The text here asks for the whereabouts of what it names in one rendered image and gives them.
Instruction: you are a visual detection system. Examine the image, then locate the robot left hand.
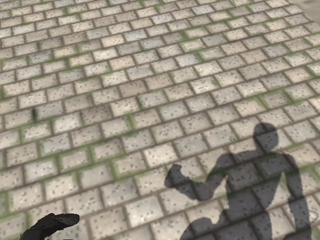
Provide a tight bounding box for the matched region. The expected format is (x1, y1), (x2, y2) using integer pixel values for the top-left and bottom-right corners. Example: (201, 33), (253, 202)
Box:
(19, 213), (80, 240)

